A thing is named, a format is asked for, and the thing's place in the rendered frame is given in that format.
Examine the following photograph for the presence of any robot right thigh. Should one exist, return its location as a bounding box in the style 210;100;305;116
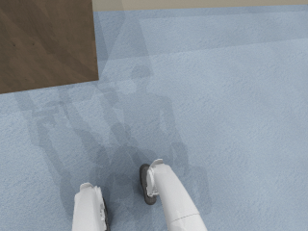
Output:
147;164;208;231

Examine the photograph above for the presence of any right robot shin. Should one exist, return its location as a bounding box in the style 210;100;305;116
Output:
146;159;164;196

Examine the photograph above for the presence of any cabinet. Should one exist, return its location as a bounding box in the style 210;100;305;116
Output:
0;0;99;94

